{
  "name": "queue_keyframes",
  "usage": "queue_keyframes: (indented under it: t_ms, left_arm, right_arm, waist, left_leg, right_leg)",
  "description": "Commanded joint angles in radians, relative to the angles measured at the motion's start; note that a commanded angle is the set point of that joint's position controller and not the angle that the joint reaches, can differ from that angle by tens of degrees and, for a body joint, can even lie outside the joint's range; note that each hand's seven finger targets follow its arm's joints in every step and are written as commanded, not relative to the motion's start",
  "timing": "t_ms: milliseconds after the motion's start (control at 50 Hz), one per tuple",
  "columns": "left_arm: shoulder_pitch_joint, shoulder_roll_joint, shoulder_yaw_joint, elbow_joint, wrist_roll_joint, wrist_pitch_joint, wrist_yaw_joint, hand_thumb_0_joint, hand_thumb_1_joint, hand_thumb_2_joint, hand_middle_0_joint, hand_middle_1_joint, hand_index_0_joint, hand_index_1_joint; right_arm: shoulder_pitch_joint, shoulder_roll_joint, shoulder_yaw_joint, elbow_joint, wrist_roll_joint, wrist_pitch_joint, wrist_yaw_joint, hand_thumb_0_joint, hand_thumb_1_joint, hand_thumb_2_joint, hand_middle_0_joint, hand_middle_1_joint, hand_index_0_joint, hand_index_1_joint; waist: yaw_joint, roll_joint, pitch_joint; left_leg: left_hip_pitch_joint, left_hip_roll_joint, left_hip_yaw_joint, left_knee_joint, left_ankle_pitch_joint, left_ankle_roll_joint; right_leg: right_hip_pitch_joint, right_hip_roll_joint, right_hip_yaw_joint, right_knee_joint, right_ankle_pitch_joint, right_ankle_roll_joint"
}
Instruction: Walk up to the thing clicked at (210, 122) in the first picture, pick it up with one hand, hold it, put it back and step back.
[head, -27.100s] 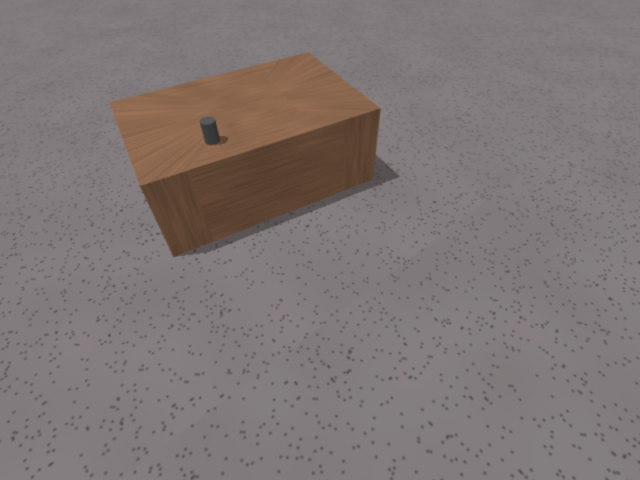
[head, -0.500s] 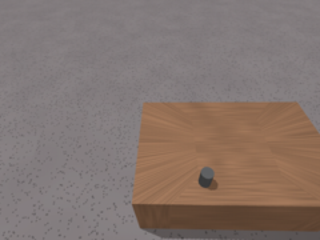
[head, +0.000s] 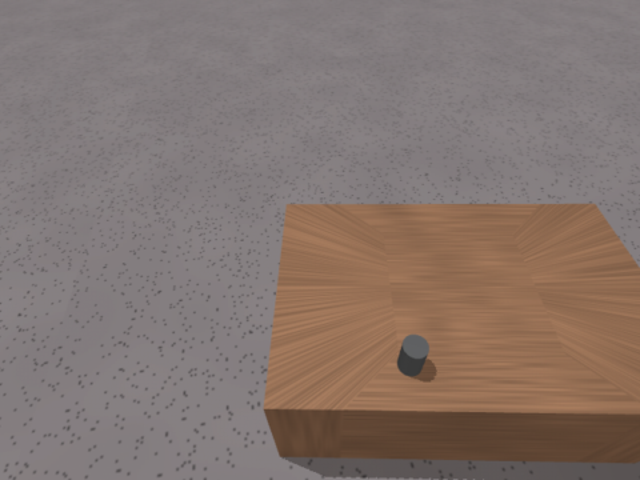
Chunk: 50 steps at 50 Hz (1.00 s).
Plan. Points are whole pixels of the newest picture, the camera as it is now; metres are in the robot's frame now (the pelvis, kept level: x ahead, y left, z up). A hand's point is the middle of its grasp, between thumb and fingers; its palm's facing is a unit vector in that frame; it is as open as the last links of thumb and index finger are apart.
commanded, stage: stand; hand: right
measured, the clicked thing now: (412, 355) +0.46 -0.18 -0.35
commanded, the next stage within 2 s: step back in 0.64 s
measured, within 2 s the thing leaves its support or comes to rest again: neither
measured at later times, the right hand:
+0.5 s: hand out of the picture +0.07 -0.25 -0.16, palm faces -0.03 +0.94 -0.34, open 7.4 cm
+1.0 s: hand out of the picture +0.03 -0.25 -0.17, palm faces -0.02 +0.90 -0.44, open 7.4 cm
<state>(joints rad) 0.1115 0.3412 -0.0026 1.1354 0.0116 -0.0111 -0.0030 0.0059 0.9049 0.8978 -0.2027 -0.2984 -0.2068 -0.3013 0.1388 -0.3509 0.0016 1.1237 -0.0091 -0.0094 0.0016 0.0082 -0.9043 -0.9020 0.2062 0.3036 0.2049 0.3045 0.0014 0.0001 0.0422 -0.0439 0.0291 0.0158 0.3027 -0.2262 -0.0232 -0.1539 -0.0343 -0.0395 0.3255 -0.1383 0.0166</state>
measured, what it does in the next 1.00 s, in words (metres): shifts its weight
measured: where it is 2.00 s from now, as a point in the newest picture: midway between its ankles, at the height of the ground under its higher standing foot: outside the picture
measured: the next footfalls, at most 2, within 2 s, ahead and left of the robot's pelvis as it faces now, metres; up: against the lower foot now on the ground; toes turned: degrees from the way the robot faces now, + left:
right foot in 1.32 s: -0.09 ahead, -0.08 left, +0.00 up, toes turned -1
left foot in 1.66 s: -0.13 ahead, +0.16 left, +0.00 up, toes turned -4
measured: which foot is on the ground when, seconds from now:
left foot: down 0.00-1.00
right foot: down 0.00-0.96, up 0.98-1.00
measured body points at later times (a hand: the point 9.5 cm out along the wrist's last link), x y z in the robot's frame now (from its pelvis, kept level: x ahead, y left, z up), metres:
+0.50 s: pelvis +0.01 +0.00 +0.00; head +0.02 +0.00 +0.45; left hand +0.08 +0.30 -0.13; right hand +0.07 -0.30 -0.13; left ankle -0.04 +0.13 -0.75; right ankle +0.02 -0.13 -0.75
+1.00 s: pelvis -0.06 +0.04 -0.03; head +0.01 +0.06 +0.41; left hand +0.09 +0.36 -0.16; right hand +0.03 -0.29 -0.14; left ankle -0.07 +0.15 -0.75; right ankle +0.02 -0.12 -0.74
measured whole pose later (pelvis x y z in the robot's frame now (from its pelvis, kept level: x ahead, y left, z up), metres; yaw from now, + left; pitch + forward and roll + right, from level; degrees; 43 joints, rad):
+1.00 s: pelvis -0.06 +0.04 -0.03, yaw +0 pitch -1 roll +0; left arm 0.01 0.42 0.05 0.92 0.02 0.06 0.02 0.01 0.90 0.90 -0.20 -0.30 -0.21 -0.30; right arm 0.12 -0.40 -0.07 0.95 -0.01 0.03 0.02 0.01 -0.91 -0.90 0.21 0.30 0.20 0.30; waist -0.01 -0.05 0.17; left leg -0.29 -0.02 -0.01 0.71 -0.40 0.03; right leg -0.47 -0.03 0.07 0.77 -0.39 0.00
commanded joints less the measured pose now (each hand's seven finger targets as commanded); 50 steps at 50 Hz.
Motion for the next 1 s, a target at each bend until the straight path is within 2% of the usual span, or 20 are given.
queue_keyframes:
  t_ms: [0, 80, 120, 280, 400, 580, 600, 620, 680, 720, 780, 820, 840, 860, 880, 900, 920, 940, 960, 980]
  left_arm:
    - [-0.029, 0.213, 0.041, -0.052, -0.005, -0.018, 0.009, 0.000, 0.899, 0.900, -0.200, -0.300, -0.200, -0.300]
    - [-0.034, 0.217, 0.041, -0.054, -0.003, -0.017, 0.010, 0.000, 0.899, 0.900, -0.200, -0.300, -0.200, -0.300]
    - [-0.038, 0.213, 0.041, -0.055, -0.002, -0.017, 0.010, 0.000, 0.900, 0.900, -0.200, -0.300, -0.200, -0.300]
    - [-0.034, 0.215, 0.039, -0.053, -0.002, -0.018, 0.010, 0.000, 0.900, 0.900, -0.200, -0.300, -0.200, -0.300]
    - [-0.036, 0.212, 0.039, -0.056, -0.005, -0.021, 0.011, 0.000, 0.900, 0.900, -0.200, -0.300, -0.200, -0.300]
    - [-0.036, 0.215, 0.041, -0.053, -0.004, -0.016, 0.011, 0.000, 0.900, 0.900, -0.200, -0.300, -0.200, -0.300]
    - [-0.034, 0.217, 0.041, -0.052, -0.005, -0.017, 0.012, 0.000, 0.900, 0.900, -0.200, -0.300, -0.200, -0.300]
    - [-0.045, 0.277, 0.084, -0.094, -0.018, -0.010, 0.015, 0.000, 0.900, 0.900, -0.200, -0.300, -0.200, -0.300]
    - [-0.016, 0.263, 0.095, -0.128, -0.021, -0.003, 0.024, 0.000, 0.900, 0.900, -0.200, -0.300, -0.200, -0.300]
    - [-0.043, 0.267, 0.098, -0.165, -0.016, 0.005, 0.022, 0.000, 0.900, 0.900, -0.200, -0.300, -0.200, -0.300]
    - [-0.049, 0.304, 0.110, -0.204, -0.009, 0.017, 0.024, 0.000, 0.900, 0.900, -0.200, -0.300, -0.200, -0.300]
    - [-0.096, 0.328, 0.115, -0.245, 0.009, 0.023, 0.027, 0.000, 0.900, 0.900, -0.200, -0.300, -0.200, -0.300]
    - [-0.123, 0.329, 0.116, -0.260, 0.015, 0.024, 0.027, 0.000, 0.900, 0.900, -0.200, -0.300, -0.200, -0.300]
    - [-0.164, 0.326, 0.115, -0.280, 0.018, 0.026, 0.029, 0.000, 0.900, 0.900, -0.200, -0.300, -0.200, -0.300]
    - [-0.184, 0.309, 0.107, -0.295, 0.017, 0.030, 0.029, 0.000, 0.900, 0.900, -0.200, -0.300, -0.200, -0.300]
    - [-0.191, 0.288, 0.098, -0.306, 0.014, 0.036, 0.027, 0.000, 0.900, 0.900, -0.200, -0.300, -0.200, -0.300]
    - [-0.173, 0.238, 0.089, -0.317, 0.003, 0.046, 0.028, 0.000, 0.900, 0.900, -0.200, -0.300, -0.200, -0.300]
    - [-0.141, 0.205, 0.090, -0.321, 0.000, 0.057, 0.032, 0.000, 0.900, 0.900, -0.200, -0.300, -0.200, -0.300]
    - [-0.096, 0.219, 0.096, -0.316, 0.004, 0.064, 0.037, 0.000, 0.900, 0.900, -0.200, -0.300, -0.200, -0.300]
    - [-0.109, 0.225, 0.101, -0.304, 0.008, 0.065, 0.043, 0.000, 0.900, 0.900, -0.200, -0.300, -0.200, -0.300]
  right_arm:
    - [-0.026, -0.211, -0.042, -0.054, -0.002, -0.020, -0.012, 0.000, -0.900, -0.900, 0.200, 0.300, 0.200, 0.300]
    - [-0.033, -0.209, -0.043, -0.056, -0.003, -0.019, -0.013, 0.000, -0.900, -0.900, 0.200, 0.300, 0.200, 0.300]
    - [-0.023, -0.209, -0.043, -0.058, -0.005, -0.019, -0.013, 0.000, -0.900, -0.900, 0.200, 0.300, 0.200, 0.300]
    - [-0.030, -0.210, -0.045, -0.058, -0.004, -0.018, -0.013, 0.000, -0.900, -0.900, 0.200, 0.300, 0.200, 0.300]
    - [-0.025, -0.211, -0.043, -0.055, -0.002, -0.020, -0.013, 0.000, -0.900, -0.900, 0.200, 0.300, 0.200, 0.300]
    - [-0.028, -0.210, -0.045, -0.054, -0.002, -0.016, -0.012, 0.000, -0.900, -0.900, 0.200, 0.300, 0.200, 0.300]
    - [-0.030, -0.209, -0.045, -0.053, -0.002, -0.016, -0.012, 0.000, -0.900, -0.900, 0.200, 0.300, 0.200, 0.300]
    - [-0.060, -0.261, -0.068, -0.072, 0.002, 0.002, -0.009, 0.000, -0.900, -0.900, 0.200, 0.300, 0.200, 0.300]
    - [-0.040, -0.241, -0.075, -0.111, 0.017, 0.015, -0.006, 0.000, -0.900, -0.900, 0.200, 0.300, 0.200, 0.300]
    - [-0.032, -0.239, -0.082, -0.134, 0.017, 0.025, -0.005, 0.000, -0.900, -0.900, 0.200, 0.300, 0.200, 0.300]
    - [-0.013, -0.226, -0.087, -0.164, 0.016, 0.040, -0.004, 0.000, -0.900, -0.900, 0.200, 0.300, 0.200, 0.300]
    - [0.035, -0.213, -0.096, -0.177, 0.011, 0.054, 0.003, 0.000, -0.900, -0.900, 0.200, 0.300, 0.200, 0.300]
    - [0.070, -0.211, -0.101, -0.180, 0.009, 0.059, 0.006, 0.000, -0.900, -0.900, 0.200, 0.300, 0.200, 0.300]
    - [0.103, -0.216, -0.106, -0.184, 0.015, 0.061, 0.009, 0.000, -0.900, -0.900, 0.200, 0.300, 0.200, 0.300]
    - [0.123, -0.220, -0.111, -0.184, 0.017, 0.054, 0.010, 0.000, -0.900, -0.900, 0.200, 0.300, 0.200, 0.300]
    - [0.138, -0.231, -0.115, -0.185, 0.010, 0.046, 0.009, 0.000, -0.900, -0.900, 0.200, 0.300, 0.200, 0.300]
    - [0.119, -0.288, -0.126, -0.196, -0.011, 0.038, 0.004, 0.000, -0.900, -0.900, 0.200, 0.300, 0.200, 0.300]
    - [0.086, -0.352, -0.141, -0.215, -0.030, 0.027, 0.002, 0.000, -0.900, -0.900, 0.200, 0.300, 0.200, 0.300]
    - [0.053, -0.395, -0.147, -0.236, -0.029, 0.021, 0.000, 0.000, -0.900, -0.900, 0.200, 0.300, 0.200, 0.300]
    - [0.029, -0.396, -0.146, -0.256, -0.025, 0.021, -0.005, 0.000, -0.900, -0.900, 0.200, 0.300, 0.200, 0.300]
  waist:
    - [0.004, 0.007, -0.055]
    - [0.004, 0.005, -0.053]
    - [-0.001, -0.005, -0.064]
    - [0.000, 0.000, -0.055]
    - [0.001, 0.010, -0.076]
    - [0.002, 0.007, -0.057]
    - [0.004, 0.001, -0.054]
    - [0.015, -0.011, 0.054]
    - [0.004, -0.011, -0.083]
    - [-0.005, -0.029, -0.133]
    - [0.003, -0.106, -0.157]
    - [-0.010, -0.205, -0.145]
    - [-0.024, -0.214, -0.131]
    - [-0.052, -0.221, -0.117]
    - [-0.066, -0.198, -0.111]
    - [-0.074, -0.123, -0.099]
    - [-0.065, 0.098, -0.059]
    - [-0.039, 0.216, -0.038]
    - [-0.027, 0.181, -0.072]
    - [-0.042, 0.188, -0.084]
  left_leg:
    - [-0.059, 0.113, -0.077, -0.056, 0.145, 0.034]
    - [-0.060, 0.113, -0.078, -0.061, 0.133, 0.032]
    - [-0.072, 0.113, -0.074, -0.058, 0.154, 0.034]
    - [-0.071, 0.109, -0.076, -0.056, 0.138, 0.033]
    - [-0.058, 0.114, -0.074, -0.041, 0.215, 0.034]
    - [-0.066, 0.109, -0.077, -0.060, 0.144, 0.033]
    - [-0.068, 0.109, -0.078, -0.060, 0.148, 0.034]
    - [-0.128, 0.093, -0.086, 0.041, 0.292, 0.062]
    - [-0.097, 0.090, -0.060, 0.139, 0.392, 0.077]
    - [-0.106, 0.065, -0.042, 0.207, 0.323, 0.080]
    - [-0.135, -0.007, -0.011, 0.380, 0.158, 0.074]
    - [-0.175, -0.062, -0.017, 0.547, -0.215, 0.078]
    - [-0.155, -0.041, -0.062, 0.601, -0.318, 0.087]
    - [-0.137, -0.020, -0.097, 0.575, -0.311, 0.101]
    - [-0.138, -0.017, -0.085, 0.483, -0.231, 0.104]
    - [-0.158, 0.013, -0.085, 0.324, -0.015, 0.102]
    - [-0.211, 0.142, -0.267, 0.112, 0.216, 0.119]
    - [-0.168, 0.254, -0.439, 0.022, 0.388, 0.156]
    - [-0.198, 0.326, -0.460, 0.065, 0.521, 0.263]
    - [-0.235, 0.354, -0.504, 0.057, 0.511, 0.298]
  right_leg:
    - [0.077, -0.107, 0.100, -0.028, 0.162, -0.035]
    - [0.068, -0.104, 0.098, -0.030, 0.124, -0.033]
    - [0.088, -0.109, 0.101, -0.024, 0.164, -0.035]
    - [0.075, -0.107, 0.094, -0.030, 0.132, -0.034]
    - [0.108, -0.116, 0.097, -0.015, 0.229, -0.035]
    - [0.087, -0.108, 0.092, -0.029, 0.145, -0.035]
    - [0.088, -0.110, 0.095, -0.031, 0.153, -0.035]
    - [0.003, -0.093, 0.108, 0.048, 0.314, -0.036]
    - [0.054, -0.097, 0.089, 0.106, 0.411, -0.068]
    - [0.047, -0.127, 0.122, 0.117, 0.398, -0.098]
    - [-0.011, -0.227, 0.221, 0.091, 0.375, -0.187]
    - [-0.079, -0.320, 0.294, 0.067, 0.333, -0.262]
    - [-0.162, -0.337, 0.293, 0.073, 0.280, -0.274]
    - [-0.216, -0.322, 0.271, 0.104, 0.242, -0.250]
    - [-0.215, -0.272, 0.226, 0.173, 0.232, -0.214]
    - [-0.208, -0.187, 0.162, 0.272, 0.164, -0.157]
    - [-0.256, -0.029, 0.098, 0.450, -0.046, -0.087]
    - [-0.352, 0.128, 0.124, 0.598, -0.425, -0.051]
    - [-0.323, 0.139, 0.199, 0.753, -0.512, -0.045]
    - [-0.312, 0.161, 0.250, 0.846, -0.524, -0.046]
